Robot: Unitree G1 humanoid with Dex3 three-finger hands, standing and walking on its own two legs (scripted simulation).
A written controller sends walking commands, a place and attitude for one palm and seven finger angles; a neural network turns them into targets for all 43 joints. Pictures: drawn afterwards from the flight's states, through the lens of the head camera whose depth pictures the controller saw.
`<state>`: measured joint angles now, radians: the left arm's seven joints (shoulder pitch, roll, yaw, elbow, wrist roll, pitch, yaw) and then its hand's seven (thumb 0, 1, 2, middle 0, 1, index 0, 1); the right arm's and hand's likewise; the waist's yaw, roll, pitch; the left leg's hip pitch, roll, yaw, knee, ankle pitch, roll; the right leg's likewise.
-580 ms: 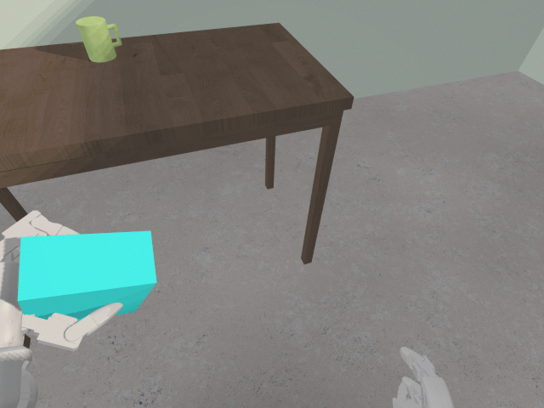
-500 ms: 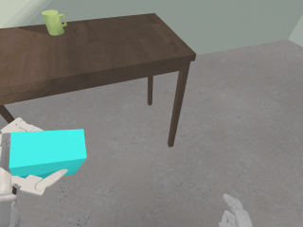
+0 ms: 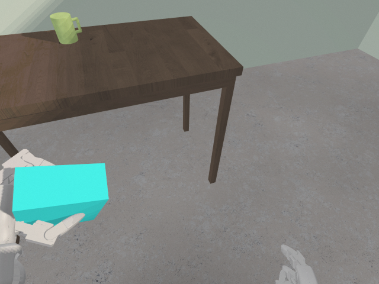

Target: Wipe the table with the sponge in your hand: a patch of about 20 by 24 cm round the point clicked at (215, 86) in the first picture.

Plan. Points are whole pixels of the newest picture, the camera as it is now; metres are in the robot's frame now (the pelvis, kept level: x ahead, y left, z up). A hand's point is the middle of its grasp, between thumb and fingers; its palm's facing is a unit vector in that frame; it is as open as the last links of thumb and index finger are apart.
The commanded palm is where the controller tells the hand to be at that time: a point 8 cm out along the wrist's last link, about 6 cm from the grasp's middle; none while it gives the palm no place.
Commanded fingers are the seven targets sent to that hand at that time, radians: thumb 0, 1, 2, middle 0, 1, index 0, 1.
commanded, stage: take the last steps up to it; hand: left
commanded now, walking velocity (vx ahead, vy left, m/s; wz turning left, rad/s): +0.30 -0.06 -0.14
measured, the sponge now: (74, 197) +0.22 +0.21 +0.14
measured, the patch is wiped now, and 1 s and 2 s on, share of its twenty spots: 0.00 0.00 0.00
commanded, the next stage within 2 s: come to a stop and stand still in 1.76 s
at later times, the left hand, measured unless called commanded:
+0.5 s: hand (91, 158) +0.29 +0.20 +0.15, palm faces +0.37 -0.84 -0.39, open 9.8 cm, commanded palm +0.23 +0.24 +0.18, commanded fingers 0.00 0.10 1.30 -1.20 -1.60 -1.20 -1.60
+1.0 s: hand (153, 105) +0.44 +0.11 +0.16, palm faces +0.36 -0.80 -0.49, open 9.8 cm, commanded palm +0.38 +0.16 +0.18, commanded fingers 0.00 0.10 1.30 -1.20 -1.60 -1.20 -1.60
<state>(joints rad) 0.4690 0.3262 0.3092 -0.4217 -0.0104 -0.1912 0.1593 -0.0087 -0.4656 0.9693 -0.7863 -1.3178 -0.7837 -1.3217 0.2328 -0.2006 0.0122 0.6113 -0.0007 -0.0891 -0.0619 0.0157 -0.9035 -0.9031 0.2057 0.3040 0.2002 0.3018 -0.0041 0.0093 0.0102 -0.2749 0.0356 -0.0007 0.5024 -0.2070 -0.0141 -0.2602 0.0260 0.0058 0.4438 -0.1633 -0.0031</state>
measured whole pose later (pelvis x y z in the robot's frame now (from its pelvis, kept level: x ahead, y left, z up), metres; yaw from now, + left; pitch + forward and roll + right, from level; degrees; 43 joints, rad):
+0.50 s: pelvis +0.07 -0.04 +0.00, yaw +0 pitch +0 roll +0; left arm 0.48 0.35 0.33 -0.46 0.00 -0.22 0.16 -0.01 -0.47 0.97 -0.79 -1.32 -0.78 -1.32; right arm 0.24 -0.21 0.00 0.64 -0.01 -0.04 -0.06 0.02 -0.90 -0.90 0.21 0.30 0.20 0.30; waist -0.02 -0.04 0.02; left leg -0.42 0.07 0.09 0.84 -0.38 -0.01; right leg -0.19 0.03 -0.06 0.49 -0.30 -0.07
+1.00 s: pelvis +0.20 -0.11 -0.02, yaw -3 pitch -1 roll +0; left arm 0.42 0.37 0.37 -0.46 0.00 -0.19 0.16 -0.01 -0.47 0.98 -0.79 -1.32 -0.78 -1.33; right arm 0.23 -0.16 0.01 0.63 0.00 -0.10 -0.06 0.01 -0.90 -0.90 0.21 0.30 0.20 0.30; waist 0.00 0.06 0.08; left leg -0.22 0.19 0.09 0.80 -0.47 -0.03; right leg -0.38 -0.05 -0.20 0.67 -0.27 -0.05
